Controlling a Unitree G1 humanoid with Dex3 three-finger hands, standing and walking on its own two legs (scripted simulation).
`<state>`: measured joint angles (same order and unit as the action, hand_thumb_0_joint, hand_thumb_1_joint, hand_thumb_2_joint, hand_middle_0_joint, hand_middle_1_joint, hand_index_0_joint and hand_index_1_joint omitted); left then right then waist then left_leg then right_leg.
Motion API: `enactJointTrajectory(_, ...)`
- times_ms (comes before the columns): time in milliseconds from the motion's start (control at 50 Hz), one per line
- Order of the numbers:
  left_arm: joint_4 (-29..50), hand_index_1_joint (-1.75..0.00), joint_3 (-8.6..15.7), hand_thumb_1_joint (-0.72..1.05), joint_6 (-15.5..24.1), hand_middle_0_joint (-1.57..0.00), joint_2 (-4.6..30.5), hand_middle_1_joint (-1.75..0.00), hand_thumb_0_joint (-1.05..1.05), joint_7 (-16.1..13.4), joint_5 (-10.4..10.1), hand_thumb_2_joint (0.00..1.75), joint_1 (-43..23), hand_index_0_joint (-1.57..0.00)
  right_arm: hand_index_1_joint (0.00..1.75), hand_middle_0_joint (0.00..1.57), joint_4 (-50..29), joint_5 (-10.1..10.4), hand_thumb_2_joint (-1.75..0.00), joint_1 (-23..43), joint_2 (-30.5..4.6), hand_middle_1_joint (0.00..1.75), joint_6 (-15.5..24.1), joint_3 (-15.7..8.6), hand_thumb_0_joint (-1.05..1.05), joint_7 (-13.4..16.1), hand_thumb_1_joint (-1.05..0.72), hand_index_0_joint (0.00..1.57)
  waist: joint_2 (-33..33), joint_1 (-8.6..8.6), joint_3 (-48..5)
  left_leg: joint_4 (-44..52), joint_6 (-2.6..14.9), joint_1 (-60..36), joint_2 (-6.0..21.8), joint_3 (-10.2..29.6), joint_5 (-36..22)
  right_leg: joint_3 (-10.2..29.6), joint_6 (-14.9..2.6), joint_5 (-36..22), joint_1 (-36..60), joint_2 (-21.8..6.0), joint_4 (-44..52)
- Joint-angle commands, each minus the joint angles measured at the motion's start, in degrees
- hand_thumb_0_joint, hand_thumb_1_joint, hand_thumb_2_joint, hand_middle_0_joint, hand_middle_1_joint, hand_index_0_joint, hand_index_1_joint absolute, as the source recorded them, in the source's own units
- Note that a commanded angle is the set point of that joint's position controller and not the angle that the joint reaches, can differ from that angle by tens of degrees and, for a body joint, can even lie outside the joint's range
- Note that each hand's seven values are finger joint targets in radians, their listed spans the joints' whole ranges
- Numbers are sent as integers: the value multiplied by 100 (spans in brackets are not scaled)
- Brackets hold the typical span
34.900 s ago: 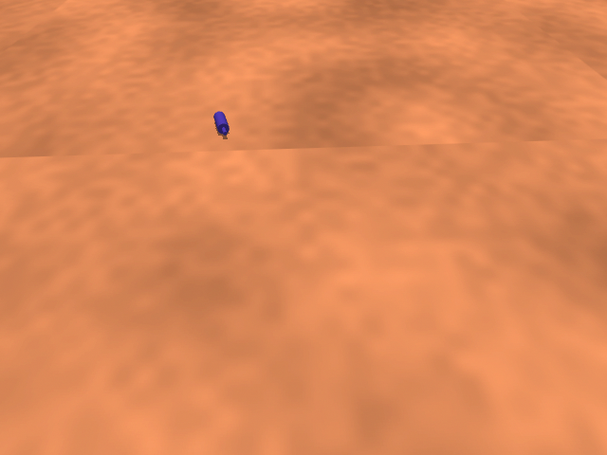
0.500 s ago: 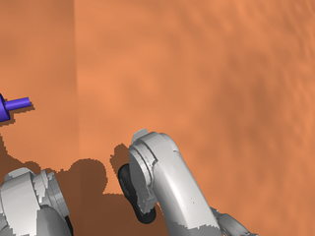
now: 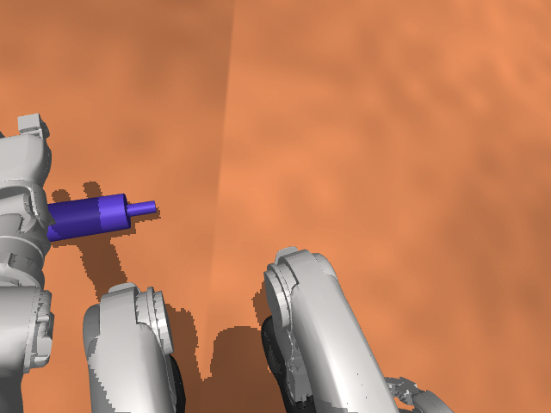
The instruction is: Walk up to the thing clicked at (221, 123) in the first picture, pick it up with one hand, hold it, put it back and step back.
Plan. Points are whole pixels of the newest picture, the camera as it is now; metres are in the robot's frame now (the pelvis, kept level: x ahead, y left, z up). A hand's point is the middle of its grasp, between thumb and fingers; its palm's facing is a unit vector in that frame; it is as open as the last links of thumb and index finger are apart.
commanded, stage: withdraw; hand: left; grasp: from above
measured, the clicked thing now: (101, 214) +0.47 +0.23 -0.30
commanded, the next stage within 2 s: home in 0.30 s
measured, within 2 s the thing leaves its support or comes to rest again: neither
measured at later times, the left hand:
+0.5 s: hand (54, 211) +0.44 +0.26 -0.17, palm faces -0.50 -0.07 -0.87, open 13.6 cm
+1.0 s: hand (6, 238) +0.38 +0.25 -0.02, palm faces -0.27 -0.64 -0.72, open 7.9 cm
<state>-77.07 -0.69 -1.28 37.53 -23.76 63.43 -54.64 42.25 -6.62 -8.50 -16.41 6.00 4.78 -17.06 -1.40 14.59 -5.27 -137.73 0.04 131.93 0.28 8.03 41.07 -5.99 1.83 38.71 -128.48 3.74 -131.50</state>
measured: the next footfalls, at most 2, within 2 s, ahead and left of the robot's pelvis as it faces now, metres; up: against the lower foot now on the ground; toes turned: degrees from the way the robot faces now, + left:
none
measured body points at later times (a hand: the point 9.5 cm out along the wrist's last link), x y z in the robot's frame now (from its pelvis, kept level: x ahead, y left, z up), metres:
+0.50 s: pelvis -0.02 +0.00 +0.01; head +0.21 +0.07 +0.38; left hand +0.47 +0.26 -0.12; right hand +0.03 -0.28 -0.08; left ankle +0.07 +0.12 -0.30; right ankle +0.10 -0.12 -0.30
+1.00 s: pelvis +0.00 +0.00 +0.11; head +0.19 +0.05 +0.52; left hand +0.39 +0.28 +0.02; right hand +0.14 -0.25 -0.02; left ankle +0.07 +0.12 -0.30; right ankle +0.10 -0.12 -0.30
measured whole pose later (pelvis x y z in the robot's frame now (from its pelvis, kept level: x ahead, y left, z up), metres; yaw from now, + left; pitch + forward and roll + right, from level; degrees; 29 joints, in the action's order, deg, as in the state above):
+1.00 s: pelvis +0.00 +0.00 +0.11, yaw +5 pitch +35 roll -5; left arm -43.2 0.8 -4.4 24.9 -5.8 31.4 -29.1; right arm 37.1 0.1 -9.4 -14.8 -0.5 -0.2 -4.8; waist -3.2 6.6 -11.5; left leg -116.9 0.3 113.0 -0.4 4.4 39.3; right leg -2.6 1.2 38.6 -110.4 2.1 -113.4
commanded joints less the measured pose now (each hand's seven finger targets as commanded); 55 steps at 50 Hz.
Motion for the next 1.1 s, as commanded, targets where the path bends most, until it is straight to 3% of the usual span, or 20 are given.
enactJointTrajectory(0, 864, -99, -375, -50, 55, -10, 492, -97, 0, 680, -155, 100, -2070, -9, 30, 20, -159, 191, -90, -1319, -1522, 30, -309, -671, 0, 340, -90, 20, -1015, 303, -3437, 1843, 160, -2463, -72, -329, -774, -157, -493, -834, 2340, 167, 1816)
enactJointTrajectory(100, 503, -101, -509, -49, 325, -8, 417, -100, 0, 1191, -96, 101, -1916, -8, 30, 20, -388, 236, -90, -1264, -1410, 30, -544, -517, 0, 789, -89, 20, -415, 211, -2786, 2045, 193, -2101, -202, -516, -600, -27, -506, -486, 2566, 69, 2215)
enactJointTrajectory(160, 492, -100, -478, -48, 532, -9, 628, -99, 0, 1211, 65, 100, -2110, -9, 30, 20, -472, 210, -90, -1220, -1291, 30, -607, -437, 0, 1019, -89, 20, -452, 154, -2947, 2035, 196, -2177, -197, -594, -678, 82, -481, -531, 2716, 55, 2196)
enactJointTrajectory(200, 336, -99, -370, -47, 644, -10, 781, -99, 0, 1080, 166, 99, -2107, -10, 30, 20, -467, 177, -90, -1197, -1269, 30, -616, -377, 0, 1113, -89, 20, -513, 51, -2986, 2047, 185, -2202, -213, -609, -736, 119, -487, -535, 2696, 38, 2147)
enactJointTrajectory(260, 104, -98, -418, -47, 826, -10, 708, -98, 0, 816, 336, 99, -2393, -10, 30, 20, -413, 112, -90, -1176, -1210, 30, -582, -266, 0, 1189, -89, 20, -749, 192, -3021, 2026, 192, -2342, -182, -591, -743, 56, -461, -669, 2451, 50, 1968)
enactJointTrajectory(380, -389, -99, -109, -48, 1094, -9, 1193, -99, 0, 94, 719, 98, -2831, -10, 30, 20, -324, -32, -89, -1191, -1355, 30, -414, -151, 0, 1232, -89, 20, -1370, 255, -3191, 1852, 130, -2641, -189, -456, -591, -114, -488, -597, 1809, 7, 1512)
enactJointTrajectory(400, -541, -91, -72, -40, 1117, -17, 1234, -91, 0, -24, 759, 90, -2868, -18, 30, 20, -332, -77, -89, -1219, -1361, 30, -367, -144, 0, 1225, -88, 20, -1399, 325, -3172, 1807, 122, -2632, -180, -457, -585, -125, -484, -561, 1807, 17, 1488)
enactJointTrajectory(480, -287, -71, 167, -24, 1157, -25, 1367, -69, 0, -373, 677, 93, -3062, -22, 30, 20, -263, -218, -89, -1395, -1415, 30, -197, -170, 0, 1171, -88, 20, -1792, 344, -3569, 1709, 80, -2954, -141, -451, -711, -244, -484, -667, 1775, -11, 1346)
enactJointTrajectory(500, 12, -71, 269, -20, 1139, -25, 1500, -68, 0, -427, 621, 94, -2985, -23, 30, 20, -266, -221, -89, -1394, -1421, 30, -167, -212, 0, 1157, -88, 20, -2042, 199, -3858, 1711, 65, -3106, -137, -497, -836, -258, -490, -766, 1814, -27, 1322)
enactJointTrajectory(560, 823, -70, 466, -5, 924, -26, 1429, -68, 0, -461, 249, 99, -2531, -23, 30, 20, -350, -149, -89, -1422, -1411, 30, -153, -367, 0, 1085, -88, 20, -2558, -89, -4990, 1785, 17, -3818, -114, -573, -1454, -305, -497, -1408, 2113, -68, 1185)
enactJointTrajectory(620, 932, -64, 463, 18, 620, -25, 1104, -62, 0, -311, -286, 101, -2148, -23, 30, 20, -270, -47, -90, -1619, -1353, 30, -209, -533, 0, 1013, -89, 20, -2294, -48, -4958, 1894, 54, -3760, -104, -594, -1512, -313, -483, -1553, 2357, -39, 1368)
enactJointTrajectory(660, 1324, -61, 624, 31, 458, -25, 1105, -59, 0, -134, -759, 103, -1944, -24, 30, 20, -234, 57, -90, -1748, -1343, 30, -260, -663, 0, 997, -89, 20, -2086, -209, -5170, 1980, 106, -3668, -123, -642, -1536, -239, -459, -1584, 2696, -53, 1552)
enactJointTrajectory(720, 1935, -56, 568, 50, 198, -25, 735, -55, 0, 309, -1379, 105, -1131, -24, 30, 20, -254, 280, -90, -1707, -1258, 30, -352, -822, 0, 1007, -89, 20, -1929, -497, -5115, 2445, 111, -3926, -147, -638, -1456, -117, -474, -1464, 2935, -70, 1915)
enactJointTrajectory(740, 2261, -54, 502, 55, 127, -25, 623, -52, 0, 483, -1585, 104, -932, -23, 30, 20, -334, 348, -90, -1671, -1230, 30, -391, -866, 0, 1012, -89, 20, -1721, -488, -5213, 2519, 136, -3969, -146, -639, -1446, -72, -470, -1470, 3181, -45, 2070)
enactJointTrajectory(820, 2990, -45, 451, 76, -94, -23, 142, -44, 0, 1172, -2425, 102, 467, -23, 30, 20, -555, 576, -90, -1324, -1144, 30, -501, -918, 0, 1120, -89, 20, -847, -519, -4321, 2975, 211, -3715, -127, -461, -1311, 10, -413, -1480, 3426, -69, 2532)
enactJointTrajectory(860, 3809, -40, 525, 89, -114, -23, 76, -40, 0, 1452, -2788, 102, 809, -22, 30, 20, -721, 634, -90, -1210, -1075, 30, -542, -947, 0, 1202, -90, 20, -623, -622, -4298, 3214, 210, -3925, -117, -413, -1324, 47, -415, -1452, 3758, -108, 2851)
enactJointTrajectory(900, 4206, -31, 385, 91, -186, -20, -198, -31, 0, 1658, -3139, 92, 1253, -20, 30, 20, -904, 690, -90, -930, -947, 30, -545, -925, 0, 1266, -90, 20, -516, -684, -4080, 3474, 212, -4061, -80, -447, -1189, 105, -390, -1325, 4010, -110, 3115)
enactJointTrajectory(960, 4781, -30, 236, 90, -233, -20, -570, -30, 0, 1811, -3642, 90, 1698, -20, 30, 20, -1029, 741, -90, -731, -898, 30, -495, -921, 0, 1388, -90, 20, -504, -675, -3690, 3802, 174, -4440, -68, -442, -1190, 151, -425, -1246, 4109, -139, 3511)
enactJointTrajectory(980, 5057, -30, 374, 90, -241, -20, -477, -30, 0, 1804, -3779, 90, 1794, -20, 30, 20, -1095, 760, -90, -694, -888, 30, -468, -940, 0, 1436, -90, 20, -479, -774, -3793, 3942, 166, -4703, -52, -445, -1180, 179, -421, -1214, 4250, -141, 3658)
enactJointTrajectory(1080, 5732, -30, 368, 90, -407, -20, -805, -30, 0, 1747, -4477, 90, 2718, -20, 30, 20, -1272, 834, -90, -335, -802, 30, -306, -897, 0, 1614, -90, 20, -592, -890, -3541, 4712, 132, -5436, -42, -402, -969, 259, -403, -1030, 4756, -177, 4257)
